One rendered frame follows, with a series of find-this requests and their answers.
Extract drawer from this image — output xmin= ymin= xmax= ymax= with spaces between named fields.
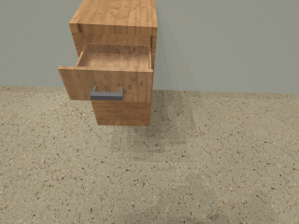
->
xmin=58 ymin=43 xmax=153 ymax=103

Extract handle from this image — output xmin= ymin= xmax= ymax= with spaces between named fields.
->
xmin=90 ymin=86 xmax=123 ymax=101

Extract cabinet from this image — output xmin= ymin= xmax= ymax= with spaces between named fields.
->
xmin=68 ymin=0 xmax=158 ymax=126

